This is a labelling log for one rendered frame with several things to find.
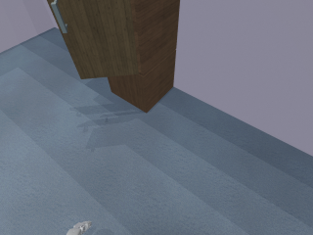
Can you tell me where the left robot hand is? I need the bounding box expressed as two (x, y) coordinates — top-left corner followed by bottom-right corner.
(67, 220), (92, 235)

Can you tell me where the cupboard door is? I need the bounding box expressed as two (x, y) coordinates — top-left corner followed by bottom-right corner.
(47, 0), (139, 79)

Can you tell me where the handle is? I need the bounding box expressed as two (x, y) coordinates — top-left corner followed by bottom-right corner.
(51, 0), (68, 33)

